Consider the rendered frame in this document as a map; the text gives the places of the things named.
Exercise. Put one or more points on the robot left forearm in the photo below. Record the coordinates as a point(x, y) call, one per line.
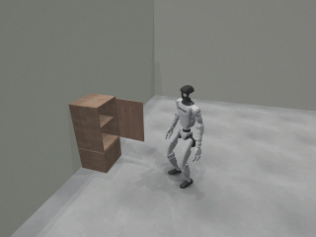
point(199, 136)

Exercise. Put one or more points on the robot left upper arm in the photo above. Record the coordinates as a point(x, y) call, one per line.
point(197, 113)

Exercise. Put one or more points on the robot right forearm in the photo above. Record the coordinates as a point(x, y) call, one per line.
point(174, 122)

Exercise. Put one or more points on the robot right foot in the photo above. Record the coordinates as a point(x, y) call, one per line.
point(174, 171)

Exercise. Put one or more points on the left robot shin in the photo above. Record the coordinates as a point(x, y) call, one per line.
point(186, 172)

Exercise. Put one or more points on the cupboard door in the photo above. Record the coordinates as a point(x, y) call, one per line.
point(130, 119)

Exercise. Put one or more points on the robot right upper arm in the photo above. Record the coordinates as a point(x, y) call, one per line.
point(177, 103)

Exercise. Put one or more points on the robot left hand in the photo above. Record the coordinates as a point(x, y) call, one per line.
point(197, 153)

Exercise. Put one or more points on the robot right hand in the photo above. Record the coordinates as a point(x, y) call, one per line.
point(169, 132)

